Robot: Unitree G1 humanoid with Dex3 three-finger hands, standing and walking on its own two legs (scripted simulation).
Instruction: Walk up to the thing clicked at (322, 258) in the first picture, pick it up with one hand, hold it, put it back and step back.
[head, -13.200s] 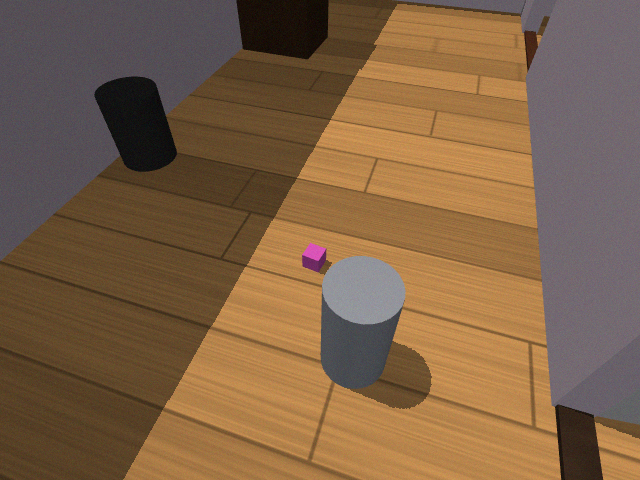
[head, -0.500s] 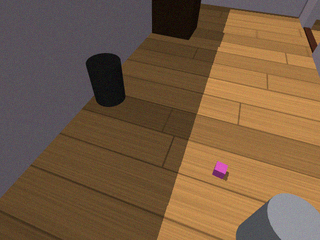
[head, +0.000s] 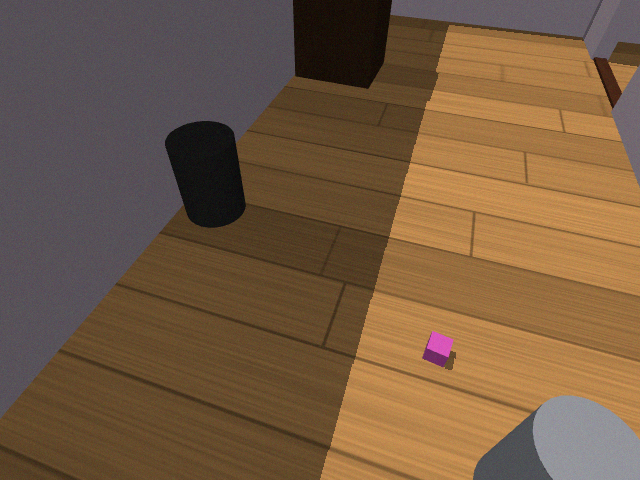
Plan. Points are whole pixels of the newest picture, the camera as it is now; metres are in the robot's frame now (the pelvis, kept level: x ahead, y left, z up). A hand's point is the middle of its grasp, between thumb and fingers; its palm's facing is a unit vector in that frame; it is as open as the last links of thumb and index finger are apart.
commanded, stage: walk up
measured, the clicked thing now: (437, 349) +0.68 -0.42 -0.74
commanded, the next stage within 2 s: stand in 0.16 s
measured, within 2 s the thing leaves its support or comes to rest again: neither
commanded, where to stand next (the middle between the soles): +0.05 -0.01 m, yaw +3 degrees
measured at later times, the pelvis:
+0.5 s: pelvis +0.00 +0.00 +0.00, yaw +1 degrees
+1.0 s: pelvis +0.00 +0.01 +0.00, yaw +1 degrees
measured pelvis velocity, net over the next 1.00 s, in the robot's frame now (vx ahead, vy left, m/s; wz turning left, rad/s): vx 0.00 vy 0.01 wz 0.02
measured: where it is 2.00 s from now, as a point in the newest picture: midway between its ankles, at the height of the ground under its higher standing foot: outside the picture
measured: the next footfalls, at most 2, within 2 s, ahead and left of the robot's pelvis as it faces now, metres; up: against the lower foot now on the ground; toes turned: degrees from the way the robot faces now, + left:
none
